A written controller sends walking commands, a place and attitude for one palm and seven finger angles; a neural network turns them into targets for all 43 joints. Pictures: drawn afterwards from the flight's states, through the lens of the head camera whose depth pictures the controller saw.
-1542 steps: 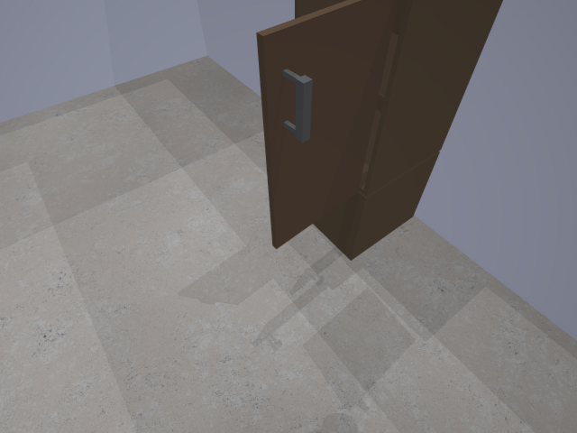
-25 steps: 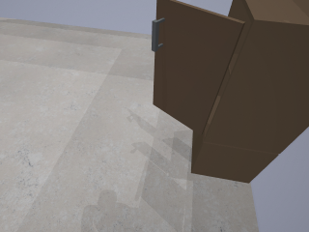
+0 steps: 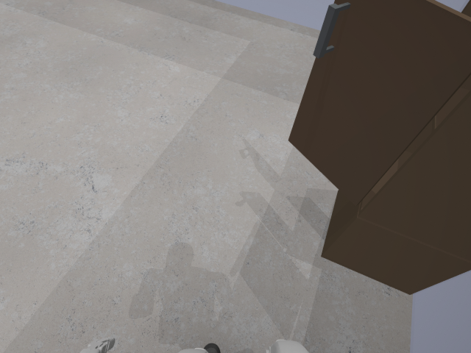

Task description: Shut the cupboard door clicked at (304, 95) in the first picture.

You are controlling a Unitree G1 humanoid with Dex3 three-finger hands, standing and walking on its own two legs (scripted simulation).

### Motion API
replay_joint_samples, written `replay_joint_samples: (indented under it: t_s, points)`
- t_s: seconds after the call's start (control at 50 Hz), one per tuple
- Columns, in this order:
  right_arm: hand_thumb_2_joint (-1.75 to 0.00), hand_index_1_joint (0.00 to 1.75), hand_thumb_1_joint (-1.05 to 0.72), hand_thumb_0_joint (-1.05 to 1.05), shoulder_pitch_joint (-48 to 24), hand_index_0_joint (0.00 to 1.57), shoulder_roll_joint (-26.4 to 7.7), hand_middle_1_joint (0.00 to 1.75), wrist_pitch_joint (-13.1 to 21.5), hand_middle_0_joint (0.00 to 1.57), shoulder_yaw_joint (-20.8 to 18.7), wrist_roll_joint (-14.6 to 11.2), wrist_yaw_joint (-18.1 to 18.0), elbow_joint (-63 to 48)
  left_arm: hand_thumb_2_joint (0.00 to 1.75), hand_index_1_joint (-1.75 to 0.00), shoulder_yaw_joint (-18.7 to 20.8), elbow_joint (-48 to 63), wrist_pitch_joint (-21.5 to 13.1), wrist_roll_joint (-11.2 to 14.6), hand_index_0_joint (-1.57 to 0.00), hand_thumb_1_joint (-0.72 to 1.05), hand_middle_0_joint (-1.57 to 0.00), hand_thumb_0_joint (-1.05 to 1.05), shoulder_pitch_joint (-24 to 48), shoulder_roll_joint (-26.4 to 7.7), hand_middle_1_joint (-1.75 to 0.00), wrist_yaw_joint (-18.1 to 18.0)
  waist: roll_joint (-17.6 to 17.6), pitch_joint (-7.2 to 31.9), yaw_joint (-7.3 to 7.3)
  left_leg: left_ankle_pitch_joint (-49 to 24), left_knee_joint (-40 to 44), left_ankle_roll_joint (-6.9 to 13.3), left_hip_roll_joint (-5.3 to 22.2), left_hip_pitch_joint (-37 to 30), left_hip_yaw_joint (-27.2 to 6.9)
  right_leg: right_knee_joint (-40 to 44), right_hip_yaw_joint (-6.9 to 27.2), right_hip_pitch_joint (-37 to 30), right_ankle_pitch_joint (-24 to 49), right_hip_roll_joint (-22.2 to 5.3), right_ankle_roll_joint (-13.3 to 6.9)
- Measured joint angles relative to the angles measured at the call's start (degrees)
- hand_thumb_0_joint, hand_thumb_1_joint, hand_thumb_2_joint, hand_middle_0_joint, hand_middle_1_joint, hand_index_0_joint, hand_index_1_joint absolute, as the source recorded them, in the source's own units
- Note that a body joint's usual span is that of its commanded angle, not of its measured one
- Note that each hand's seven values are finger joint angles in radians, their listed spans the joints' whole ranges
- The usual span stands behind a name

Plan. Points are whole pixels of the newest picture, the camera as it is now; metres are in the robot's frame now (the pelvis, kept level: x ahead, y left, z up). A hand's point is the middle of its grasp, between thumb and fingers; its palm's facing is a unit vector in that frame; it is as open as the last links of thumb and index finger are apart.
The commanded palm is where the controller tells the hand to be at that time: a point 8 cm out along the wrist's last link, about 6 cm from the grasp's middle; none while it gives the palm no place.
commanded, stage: walk to a spot facing it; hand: left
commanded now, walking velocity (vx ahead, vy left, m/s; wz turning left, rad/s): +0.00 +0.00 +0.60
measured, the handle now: (331, 30) +0.82 -0.21 +0.11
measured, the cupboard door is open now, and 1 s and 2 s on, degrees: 59 59 59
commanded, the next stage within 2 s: turn to face it in 1.92 s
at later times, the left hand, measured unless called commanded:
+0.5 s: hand out of the picture -0.01 +0.16 -0.17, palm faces +0.32 -0.91 -0.28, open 7.4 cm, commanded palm none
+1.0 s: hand out of the picture -0.02 +0.17 -0.16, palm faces +0.64 -0.73 -0.26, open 7.4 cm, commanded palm none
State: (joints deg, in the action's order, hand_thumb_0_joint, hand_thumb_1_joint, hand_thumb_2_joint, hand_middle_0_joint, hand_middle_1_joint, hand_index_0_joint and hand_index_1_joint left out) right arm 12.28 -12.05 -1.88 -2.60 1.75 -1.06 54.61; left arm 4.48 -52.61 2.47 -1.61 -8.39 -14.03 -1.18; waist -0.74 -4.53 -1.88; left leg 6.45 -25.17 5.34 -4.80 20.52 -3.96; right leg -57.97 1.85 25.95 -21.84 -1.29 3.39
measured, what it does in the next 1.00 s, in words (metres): steps on the spot, turning left: right foot, then left foot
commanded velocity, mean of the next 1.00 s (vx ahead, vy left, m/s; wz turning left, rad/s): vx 0.06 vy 0.00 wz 0.60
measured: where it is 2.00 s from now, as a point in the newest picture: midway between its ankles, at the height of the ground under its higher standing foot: (155, 328)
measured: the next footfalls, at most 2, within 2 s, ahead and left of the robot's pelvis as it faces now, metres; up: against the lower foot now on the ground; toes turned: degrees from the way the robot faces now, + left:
right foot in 0.28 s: +0.04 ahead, -0.17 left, +0.00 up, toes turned +15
left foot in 0.62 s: +0.00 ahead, +0.10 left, +0.00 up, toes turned +29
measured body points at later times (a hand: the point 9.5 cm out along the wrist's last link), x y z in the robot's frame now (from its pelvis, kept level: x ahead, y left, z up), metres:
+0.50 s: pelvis +0.01 -0.06 +0.00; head +0.08 -0.04 +0.44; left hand -0.03 +0.20 -0.15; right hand +0.15 -0.28 -0.15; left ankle -0.03 +0.08 -0.69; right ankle +0.00 -0.18 -0.74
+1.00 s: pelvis +0.04 -0.04 -0.01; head +0.07 -0.02 +0.44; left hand -0.06 +0.21 -0.14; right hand +0.28 -0.18 -0.15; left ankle -0.05 +0.05 -0.66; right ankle +0.12 -0.14 -0.74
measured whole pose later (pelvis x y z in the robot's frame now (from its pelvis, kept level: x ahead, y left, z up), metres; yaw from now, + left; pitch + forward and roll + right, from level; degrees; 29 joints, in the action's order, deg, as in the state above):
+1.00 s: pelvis +0.04 -0.04 -0.01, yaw +39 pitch +1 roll +0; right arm 9.4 -13.8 -4.3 -4.4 2.0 1.4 51.1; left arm 3.6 -48.6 0.0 -2.0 -14.0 -11.8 -0.9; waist 0.4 -3.2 -0.2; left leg 25.4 -67.7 -0.6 -1.6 30.9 -2.9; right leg -33.5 -5.2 16.3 -17.9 -4.1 0.7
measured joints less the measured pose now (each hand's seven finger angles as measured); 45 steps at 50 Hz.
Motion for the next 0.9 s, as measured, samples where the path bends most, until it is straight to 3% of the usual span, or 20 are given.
replay_joint_samples:
  t_s: [0.16, 0.26, 0.3, 0.36, 0.4, 0.48, 0.54, 0.58, 0.62, 0.68, 0.72, 0.78, 0.86, 0.9]
  points:
    - [-0.9, 0.3, -0.9, 0.01, -0.2, 0.2, -1.36, 0.3, -0.93, 0.2, -1.08, 0.19, 0.63, -1.63, 0.9, -0.3, -0.24, 2.59, 0.3, -0.08, -0.2, 0.9, -0.19, 0.0, 1.96, -1.5, -0.3, 0.03, 1.25, 0.8, -0.91, -2.53, 1.83, -1.74, -1.12, 1.4, -7.11, 8.21, 1.04, -1.92, -1.39, 1.7, 0.61]
    - [-0.9, 0.3, -0.9, 0.01, -0.08, 0.2, -2.08, 0.3, -2.09, 0.2, -2.0, 0.0, 0.77, -2.26, 0.9, -0.3, -0.8, 3.73, -0.17, 0.33, -0.2, 0.9, -0.2, 0.0, 0.11, -1.58, -0.3, 0.01, 1.73, 1.18, -0.51, -1.89, -0.47, -3.75, -2.96, 3.42, -10.57, 24.99, 0.64, -9.21, -0.25, 3.5, -1.19]
    - [-0.9, 0.3, -0.9, 0.01, -0.45, 0.2, -2.18, 0.3, -2.45, 0.2, -2.61, -0.36, 0.94, -2.32, 0.9, -0.3, -0.85, 3.83, -0.65, -0.1, -0.2, 0.9, -0.2, 0.0, -1.74, -1.86, -0.3, -0.32, 0.61, 1.43, 0.52, 9.09, -10.63, -5.54, -4.26, 7.79, -8.16, 30.66, 1.82, -10.75, 5.09, 2.47, -3.84]
    - [-0.9, 0.3, -0.9, 0.01, -0.73, 0.2, -3.2, 0.3, -2.49, 0.2, -3.18, 0.0, 1.44, -2.41, 0.9, -0.3, -1.16, 1.81, 0.04, 0.01, -0.2, 0.9, -0.2, 0.0, -3.04, -0.16, -0.3, -0.9, 2.45, -0.07, 0.01, 16.19, -31.7, -6.61, -1.9, 13.0, -2.97, 29.49, -0.83, -12.26, 4.65, 2.02, -3.8]
    - [-0.9, 0.29, -0.91, 0.01, -0.61, 0.2, -2.95, 0.3, -2.3, 0.2, -2.88, -0.24, 1.87, -2.68, 0.9, -0.3, -1.16, 0.98, -0.32, 0.01, -0.2, 0.9, -0.2, 0.0, -3.99, 0.48, -0.3, -1.05, 1.68, -0.98, -0.28, 17.43, -37.0, -7.27, 0.5, 13.04, 0.28, 29.59, -1.96, -13.64, 3.55, 0.68, -3.58]
    - [-0.9, 0.29, -0.91, 0.01, -1.24, 0.19, -1.86, 0.3, -2.39, 0.2, -1.75, -0.7, 2.3, -2.84, 0.9, -0.3, -1.44, 0.97, -1.46, -0.03, -0.2, 0.9, -0.2, 0.0, -5.24, 1.3, -0.3, -0.72, -0.89, -2.93, -0.06, 19.78, -30.32, -7.66, 4.01, 8.31, 4.33, 28.16, -4.62, -15.29, 1.52, -2.84, -3.08]
    - [-0.9, 0.29, -0.91, 0.01, -2.79, 0.19, -1.4, 0.3, -2.5, 0.2, -1.04, -0.95, 2.51, -2.7, 0.9, -0.3, -1.55, 1.49, -1.79, -0.1, -0.2, 0.9, -0.2, 0.0, -6.12, 1.76, -0.3, -0.36, -1.88, -3.96, 0.77, 19.54, -22.17, -7.19, 4.98, 4.28, 5.92, 25.85, -7.12, -15.72, -0.61, -4.88, -2.27]
    - [-0.9, 0.29, -0.91, 0.01, -3.89, 0.19, -1.19, 0.3, -2.18, 0.2, -0.69, -1.0, 2.54, -3.01, 0.9, -0.3, -1.47, 1.59, -1.74, 0.03, -0.2, 0.9, -0.2, 0.0, -6.97, 1.7, -0.3, -0.23, -2.5, -4.08, 1.14, 16.27, -15.35, -6.62, 4.8, 1.06, 6.98, 23.2, -8.66, -15.4, -2.55, -6.16, -1.48]
    - [-0.9, 0.29, -0.91, 0.01, -4.49, 0.19, -1.61, 0.3, -1.15, 0.2, -0.55, -0.71, 2.61, -3.99, 0.9, -0.3, -1.38, 1.78, -1.25, 0.49, -0.2, 0.9, -0.2, 0.0, -8.23, 1.55, -0.3, -0.04, -1.94, -3.19, 1.29, 7.19, -9.69, -4.59, 5.27, -1.46, 6.81, 15.67, -9.62, -12.17, -4.68, -6.68, -0.57]
    - [-0.9, 0.29, -0.91, 0.01, -5.89, 0.2, -0.47, 0.3, -0.11, 0.2, -0.32, -0.47, 1.92, -4.41, 0.9, -0.3, -0.82, 1.0, 0.8, 0.58, -0.2, 0.9, -0.2, 0.0, -6.98, 0.16, -0.3, -0.49, -3.28, -3.44, 2.06, 11.78, -13.52, -4.39, 4.36, -0.22, 5.88, 0.63, -5.26, -5.05, -10.83, -5.66, 0.03]
    - [-0.9, 0.3, -0.91, 0.01, -5.75, 0.2, -0.08, 0.3, 0.0, 0.2, -0.09, -0.16, 1.3, -4.88, 0.9, -0.3, -0.45, 0.76, 1.62, 0.64, -0.2, 0.9, -0.2, 0.0, -5.58, -0.17, -0.3, -0.47, -2.7, -2.92, 2.0, 12.14, -12.54, -4.89, 4.32, -0.55, 4.26, -2.82, -4.2, -1.94, -9.86, -4.43, 0.34]
    - [-0.9, 0.3, -0.9, 0.01, -5.43, 0.2, -0.09, 0.3, -0.31, 0.2, 0.12, 0.19, 0.81, -5.0, 0.9, -0.3, -0.19, 1.94, 1.45, 0.61, -0.2, 0.9, -0.2, 0.0, -3.55, -0.09, -0.3, 0.08, -1.0, -2.46, 1.8, 10.52, -10.36, -5.54, 4.49, -1.26, 1.39, 1.73, -3.67, -0.71, -7.62, -2.9, 0.54]
    - [-0.9, 0.3, -0.9, 0.01, -4.59, 0.2, -0.45, 0.3, -1.18, 0.2, -0.13, 0.15, 0.86, -4.76, 0.9, -0.3, -0.27, 4.24, -0.29, 0.48, -0.2, 0.9, -0.2, 0.0, -2.52, 0.27, -0.3, 0.69, 0.97, -1.13, 1.62, 10.48, -10.69, -6.49, 4.46, -0.89, -2.11, 15.4, -4.01, -4.06, -1.1, -0.79, 0.47]
    - [-0.9, 0.3, -0.9, 0.01, -3.59, 0.2, -0.58, 0.3, -1.59, 0.21, -0.61, -0.25, 1.1, -4.8, 0.9, -0.3, -0.4, 5.44, -1.71, -0.15, -0.2, 0.9, -0.2, 0.0, -3.38, 0.09, -0.3, 0.88, 0.63, 0.42, 1.88, 15.96, -15.88, -6.13, 3.23, 1.53, -2.78, 22.19, -4.03, -6.23, 2.27, -1.03, -0.67]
